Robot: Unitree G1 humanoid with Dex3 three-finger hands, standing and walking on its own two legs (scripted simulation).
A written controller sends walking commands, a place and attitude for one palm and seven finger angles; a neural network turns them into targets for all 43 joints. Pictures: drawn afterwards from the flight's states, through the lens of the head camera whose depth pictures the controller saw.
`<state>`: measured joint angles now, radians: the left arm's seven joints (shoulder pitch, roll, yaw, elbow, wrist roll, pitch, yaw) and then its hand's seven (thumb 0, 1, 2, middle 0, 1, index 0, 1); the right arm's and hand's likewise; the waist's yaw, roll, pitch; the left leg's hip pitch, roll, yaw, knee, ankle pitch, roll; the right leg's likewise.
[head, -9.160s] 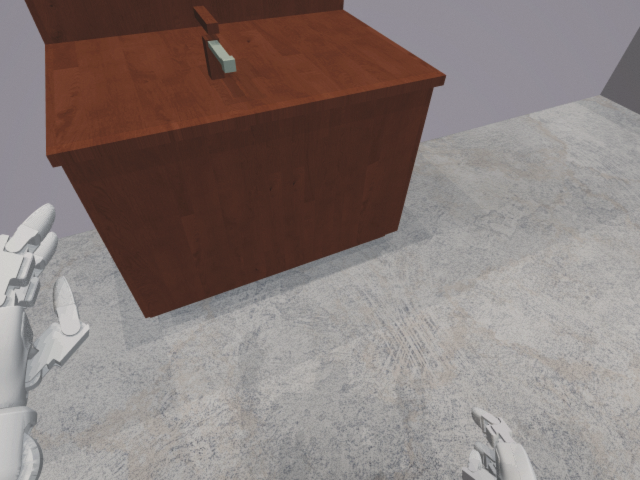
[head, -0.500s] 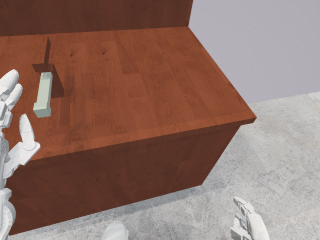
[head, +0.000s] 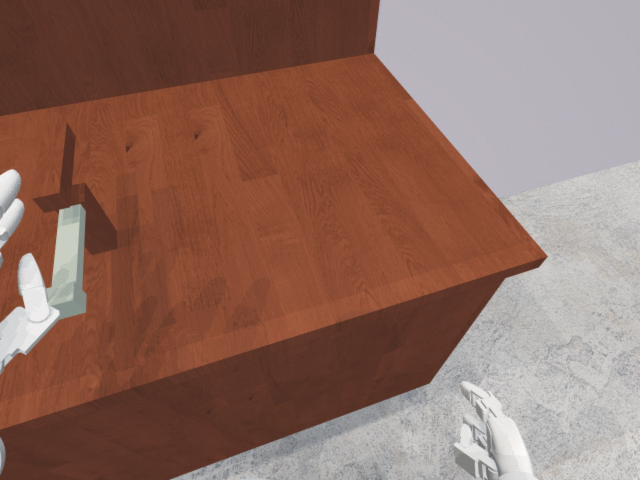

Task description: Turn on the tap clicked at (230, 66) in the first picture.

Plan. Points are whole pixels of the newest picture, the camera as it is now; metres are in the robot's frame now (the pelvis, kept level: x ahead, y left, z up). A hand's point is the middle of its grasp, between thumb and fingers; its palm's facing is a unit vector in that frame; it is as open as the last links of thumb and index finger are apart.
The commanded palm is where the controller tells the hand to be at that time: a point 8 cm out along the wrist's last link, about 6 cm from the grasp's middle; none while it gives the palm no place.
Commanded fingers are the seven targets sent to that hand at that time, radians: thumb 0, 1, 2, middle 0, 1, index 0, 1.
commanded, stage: come to a stop and stand still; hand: left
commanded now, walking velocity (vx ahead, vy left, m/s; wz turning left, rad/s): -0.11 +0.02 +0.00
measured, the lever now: (66, 300) +0.27 +0.30 +0.10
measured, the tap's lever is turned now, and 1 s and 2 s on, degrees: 0 0 0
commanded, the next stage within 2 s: look again from close up in 0.64 s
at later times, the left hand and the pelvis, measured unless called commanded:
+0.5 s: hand out of the picture +0.18 +0.28 +0.17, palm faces +0.43 -0.83 -0.37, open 7.4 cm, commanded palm +0.13 +0.31 +0.18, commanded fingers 0.00 0.90 0.90 -0.20 -0.30 -0.20 -0.30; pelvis -0.03 +0.03 +0.01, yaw +0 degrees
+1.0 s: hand out of the picture +0.22 +0.30 +0.19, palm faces +0.37 -0.84 -0.40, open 7.4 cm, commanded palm +0.16 +0.33 +0.18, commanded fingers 0.00 0.90 0.90 -0.20 -0.30 -0.20 -0.30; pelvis -0.01 +0.05 +0.00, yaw +0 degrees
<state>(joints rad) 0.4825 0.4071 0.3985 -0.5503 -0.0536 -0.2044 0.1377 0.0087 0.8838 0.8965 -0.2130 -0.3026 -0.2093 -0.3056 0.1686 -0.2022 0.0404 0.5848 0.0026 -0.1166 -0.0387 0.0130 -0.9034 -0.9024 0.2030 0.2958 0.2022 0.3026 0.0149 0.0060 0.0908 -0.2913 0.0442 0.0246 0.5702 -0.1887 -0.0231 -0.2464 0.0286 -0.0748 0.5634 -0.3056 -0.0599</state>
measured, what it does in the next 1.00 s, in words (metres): shifts its weight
